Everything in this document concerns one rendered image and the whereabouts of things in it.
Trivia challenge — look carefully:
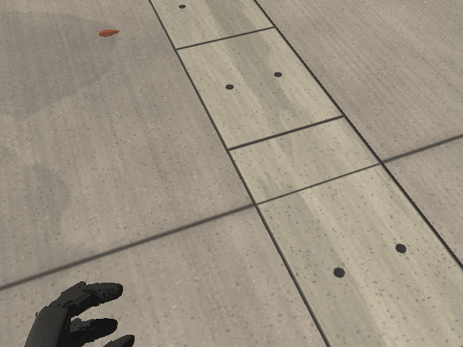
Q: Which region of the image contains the robot left hand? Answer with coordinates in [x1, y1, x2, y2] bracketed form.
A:
[24, 281, 135, 347]

